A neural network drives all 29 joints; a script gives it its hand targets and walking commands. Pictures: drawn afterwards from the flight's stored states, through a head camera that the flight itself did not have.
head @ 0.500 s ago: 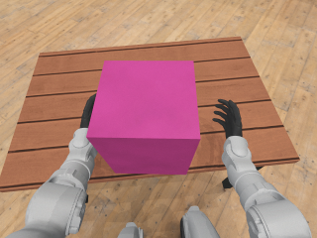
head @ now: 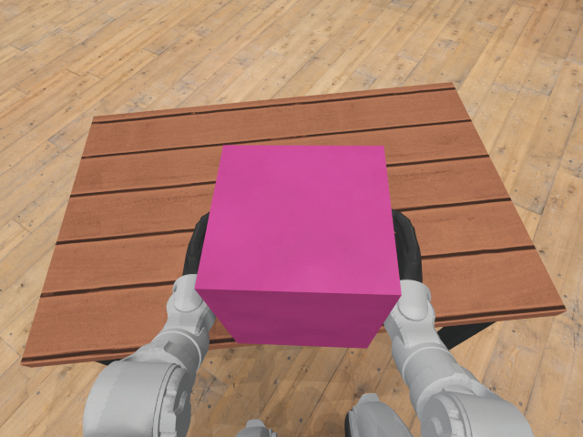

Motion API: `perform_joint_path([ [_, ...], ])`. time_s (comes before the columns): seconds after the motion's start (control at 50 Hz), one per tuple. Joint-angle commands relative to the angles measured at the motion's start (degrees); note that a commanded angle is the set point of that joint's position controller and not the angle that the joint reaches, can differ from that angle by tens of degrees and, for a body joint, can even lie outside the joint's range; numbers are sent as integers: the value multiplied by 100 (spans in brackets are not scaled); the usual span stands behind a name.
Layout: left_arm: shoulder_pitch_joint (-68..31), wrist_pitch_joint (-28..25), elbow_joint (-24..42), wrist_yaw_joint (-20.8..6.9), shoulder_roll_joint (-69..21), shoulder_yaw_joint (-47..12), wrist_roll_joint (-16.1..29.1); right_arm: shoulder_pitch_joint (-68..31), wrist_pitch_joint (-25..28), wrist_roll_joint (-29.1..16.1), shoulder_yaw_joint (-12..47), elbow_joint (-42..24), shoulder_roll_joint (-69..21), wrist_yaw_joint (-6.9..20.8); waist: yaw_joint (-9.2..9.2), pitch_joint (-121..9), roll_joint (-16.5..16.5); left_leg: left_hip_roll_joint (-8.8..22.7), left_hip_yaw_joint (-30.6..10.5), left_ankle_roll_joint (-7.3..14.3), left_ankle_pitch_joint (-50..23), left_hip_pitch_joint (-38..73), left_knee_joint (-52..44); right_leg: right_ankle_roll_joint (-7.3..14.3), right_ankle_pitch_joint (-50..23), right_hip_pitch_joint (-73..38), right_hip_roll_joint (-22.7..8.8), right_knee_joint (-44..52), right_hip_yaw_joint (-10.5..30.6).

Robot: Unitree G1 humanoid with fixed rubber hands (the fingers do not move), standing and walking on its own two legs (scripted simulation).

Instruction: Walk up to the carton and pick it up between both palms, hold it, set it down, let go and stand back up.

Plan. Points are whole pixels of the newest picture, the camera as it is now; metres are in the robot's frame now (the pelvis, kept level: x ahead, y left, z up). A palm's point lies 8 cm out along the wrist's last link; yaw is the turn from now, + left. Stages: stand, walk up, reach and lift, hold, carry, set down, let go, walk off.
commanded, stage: reach and lift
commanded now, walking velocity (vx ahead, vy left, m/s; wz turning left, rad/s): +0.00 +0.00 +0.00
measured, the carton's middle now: (301, 256) +0.38 -0.03 -0.02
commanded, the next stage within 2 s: none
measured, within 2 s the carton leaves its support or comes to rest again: leaves its support in 0.50 s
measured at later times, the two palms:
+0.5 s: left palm (201, 268) +0.38 +0.12 -0.02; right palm (411, 276) +0.33 -0.18 -0.02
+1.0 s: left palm (202, 258) +0.38 +0.11 +0.01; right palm (423, 260) +0.34 -0.19 +0.02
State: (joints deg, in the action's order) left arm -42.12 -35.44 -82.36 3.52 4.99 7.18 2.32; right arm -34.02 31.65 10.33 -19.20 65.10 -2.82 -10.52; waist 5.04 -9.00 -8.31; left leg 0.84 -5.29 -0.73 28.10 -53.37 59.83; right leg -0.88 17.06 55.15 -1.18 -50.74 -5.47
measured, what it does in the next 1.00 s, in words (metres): stands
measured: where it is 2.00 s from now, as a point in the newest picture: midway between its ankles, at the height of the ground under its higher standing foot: outside the picture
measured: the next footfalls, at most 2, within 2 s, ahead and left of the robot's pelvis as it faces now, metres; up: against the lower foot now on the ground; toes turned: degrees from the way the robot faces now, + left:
none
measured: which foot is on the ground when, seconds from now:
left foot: down 0.00-1.00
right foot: down 0.00-1.00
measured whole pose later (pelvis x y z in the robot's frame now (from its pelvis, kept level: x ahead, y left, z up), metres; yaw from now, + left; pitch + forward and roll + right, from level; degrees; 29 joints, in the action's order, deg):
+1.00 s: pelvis +0.02 +0.00 +0.02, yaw +1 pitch +19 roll -3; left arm -29.7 -22.4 -62.5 8.6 4.5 -6.2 9.4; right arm -19.7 9.3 -3.4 -2.4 38.5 0.8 -13.4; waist 7.0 -12.3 -8.1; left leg -0.3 -5.3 -0.1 26.5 -45.7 52.9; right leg -1.5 16.6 47.9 -2.1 -45.3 -5.2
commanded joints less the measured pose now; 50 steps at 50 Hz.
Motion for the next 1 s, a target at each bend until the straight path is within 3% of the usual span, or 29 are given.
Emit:
perform_joint_path([
  [0.0,-3507,-780,1109,-809,-3864,-1547,-724,-2652,147,940,1993,-200,-3720,1147,627,-4276,74,-309,108,-528,-2698,1512,-1053,24,-2215,-3302,369,488,235],
  [0.04,-3429,-799,1257,-708,-3952,-1689,-691,-2631,116,864,2121,-414,-3644,1159,617,-4077,-24,-303,80,-551,-2481,1500,-1262,31,-2028,-3349,400,526,222],
  [0.06,-3449,-769,1197,-674,-3899,-1659,-703,-2582,45,831,2199,-398,-3694,1162,613,-3875,95,-320,85,-512,-2358,1447,-1311,13,-1904,-3377,378,585,256],
  [0.1,-3335,-806,1375,-610,-4131,-1823,-652,-2612,48,688,2493,-834,-3882,1200,473,-4243,23,-330,31,-522,-2627,1575,-1335,30,-2107,-3413,379,604,249],
  [0.12,-3250,-828,1375,-590,-4198,-1902,-655,-2506,14,652,2552,-896,-3926,1202,545,-4227,57,-327,-6,-532,-2713,1642,-1367,30,-2118,-3429,385,631,265],
  [0.24,-3038,-864,1940,-492,-4586,-2368,-463,-2156,-281,244,3332,-1518,-4144,1237,475,-4291,15,-248,-212,-661,-3533,2155,-1343,15,-2488,-3367,466,636,231],
  [0.28,-2901,-787,2034,-487,-4743,-2564,-403,-2041,-396,135,3527,-1615,-4264,1198,563,-4031,-41,-224,-269,-718,-3965,2357,-1285,31,-2605,-3285,486,693,256],
  [0.3,-2917,-776,2108,-473,-4726,-2537,-400,-2194,-423,55,3623,-1935,-4204,1207,439,-4144,18,-238,-231,-666,-3826,2279,-1283,36,-2437,-3242,494,734,257],
  [0.38,-2728,-669,2894,-371,-5015,-3075,-233,-2050,-586,-223,4057,-2564,-4267,1164,547,-4465,38,-227,-389,-760,-4478,2494,-1161,91,-2812,-3218,592,650,237],
  [0.42,-2559,-612,3173,-370,-5132,-3300,-162,-1875,-710,-367,4354,-2888,-4305,1155,510,-4540,-1,-208,-406,-770,-4702,2555,-1171,79,-3001,-3338,603,651,267],
  [0.44,-2640,-610,3438,-352,-5139,-3415,-97,-1744,-797,-439,4383,-2893,-4276,1145,617,-4449,63,-204,-457,-784,-4702,2610,-1196,84,-2922,-3268,625,673,265],
  [0.46,-2579,-562,3499,-340,-5119,-3425,-76,-1730,-871,-501,4495,-3045,-4279,1141,504,-4384,64,-240,-463,-759,-4696,2535,-1240,71,-2844,-3272,604,712,287],
  [0.5,-2733,-479,3848,-321,-5017,-3575,46,-1742,-1041,-613,4685,-3371,-4326,1122,488,-4534,229,-270,-432,-668,-4299,2310,-1314,71,-2796,-3435,573,699,349],
  [0.56,-2813,-319,4561,-238,-5101,-4015,219,-1566,-1278,-857,5001,-3803,-4483,1071,586,-4724,26,-296,-531,-695,-4326,2303,-1302,89,-2889,-3397,558,641,391],
  [0.62,-2667,20,4764,-237,-5014,-4100,214,-1593,-1598,-1021,5107,-4118,-4276,994,612,-4402,32,-311,-546,-645,-4154,2247,-1335,101,-2710,-3287,554,685,414],
  [0.64,-2567,115,4750,-264,-5029,-4094,270,-1594,-1674,-994,5071,-4265,-4216,976,657,-4470,195,-314,-516,-595,-4076,2175,-1309,85,-2719,-3342,555,704,422],
  [0.66,-2600,186,4819,-289,-5001,-4019,229,-1557,-1773,-1033,5139,-4222,-4309,970,579,-4390,212,-334,-495,-547,-3954,2042,-1333,79,-2730,-3488,527,687,452],
  [0.72,-2845,289,5149,-301,-4977,-4058,288,-1450,-1998,-1100,5226,-4323,-4478,942,617,-4497,230,-360,-491,-512,-3616,1871,-1444,61,-2563,-3648,493,682,498],
  [0.74,-2690,323,5100,-324,-4916,-4046,348,-1474,-2039,-1107,5266,-4534,-4502,919,586,-4528,290,-394,-467,-497,-3724,1791,-1400,60,-2770,-3823,478,667,521],
  [0.76,-2867,372,4935,-367,-4742,-3932,332,-1548,-2157,-1050,5140,-4336,-4461,880,657,-4331,414,-393,-431,-432,-3289,1544,-1469,13,-2585,-3800,431,671,555],
  [0.78,-2949,419,4926,-386,-4721,-3843,263,-1602,-2193,-1068,5105,-4242,-4456,883,570,-4325,223,-390,-404,-408,-3146,1486,-1515,21,-2454,-3828,398,634,551],
  [0.84,-2906,470,4717,-468,-4804,-3719,228,-1506,-2206,-1086,5111,-3914,-4586,850,658,-4185,355,-356,-429,-364,-3092,1546,-1524,-9,-2669,-3998,403,625,551],
  [0.86,-2983,427,4755,-444,-4816,-3600,212,-1833,-2143,-1099,5069,-4105,-4537,884,466,-4393,269,-361,-404,-366,-3102,1459,-1521,8,-2497,-4016,430,623,503],
  [0.88,-2962,428,4710,-456,-4728,-3568,232,-1689,-2158,-1119,5148,-4059,-4670,850,529,-4276,325,-416,-378,-340,-3091,1454,-1512,-10,-2703,-4216,376,636,576],
  [0.92,-2754,473,4752,-376,-4721,-3432,110,-1815,-2094,-1156,5088,-4084,-4453,902,363,-4341,233,-404,-373,-382,-3124,1497,-1556,18,-2618,-4167,400,630,509],
  [0.98,-2976,536,4317,-426,-4594,-3264,61,-1967,-2084,-975,4789,-3679,-4507,908,487,-3822,315,-379,-325,-303,-2516,1345,-1652,-29,-2294,-3931,317,668,513],
])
